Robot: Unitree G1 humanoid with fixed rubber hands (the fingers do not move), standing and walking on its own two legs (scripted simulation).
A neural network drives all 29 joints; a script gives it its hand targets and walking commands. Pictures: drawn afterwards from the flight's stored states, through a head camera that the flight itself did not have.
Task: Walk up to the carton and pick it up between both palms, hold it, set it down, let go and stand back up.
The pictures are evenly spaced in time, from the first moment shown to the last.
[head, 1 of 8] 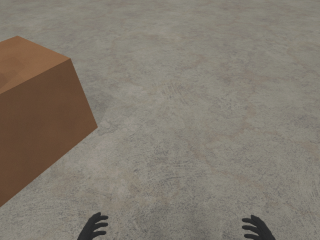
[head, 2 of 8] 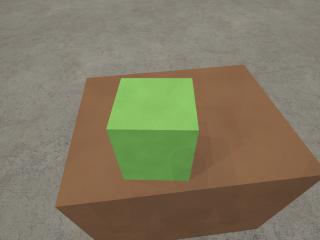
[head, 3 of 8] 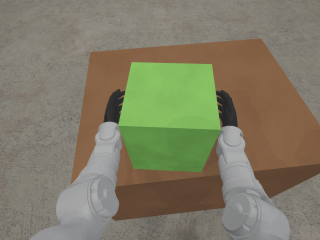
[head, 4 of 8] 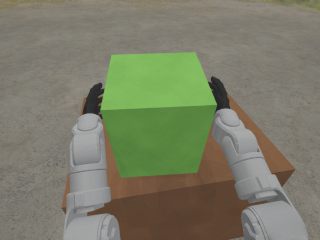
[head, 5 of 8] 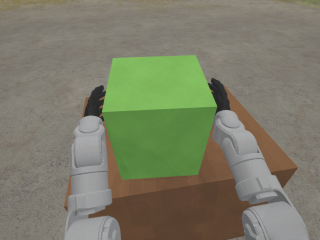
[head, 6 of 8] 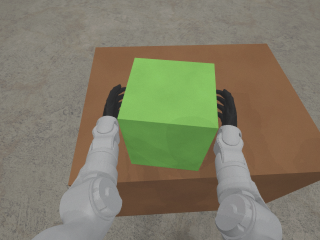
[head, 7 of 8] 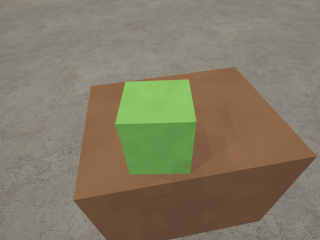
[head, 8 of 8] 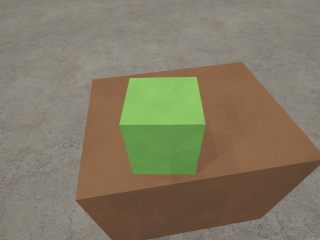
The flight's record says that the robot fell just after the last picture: no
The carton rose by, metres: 0.18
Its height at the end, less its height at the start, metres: +0.00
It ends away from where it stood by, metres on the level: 0.02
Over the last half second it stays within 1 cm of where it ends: yes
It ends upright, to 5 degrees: yes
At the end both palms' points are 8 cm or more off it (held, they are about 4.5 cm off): yes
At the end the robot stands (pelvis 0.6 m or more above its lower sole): yes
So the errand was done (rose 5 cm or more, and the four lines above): yes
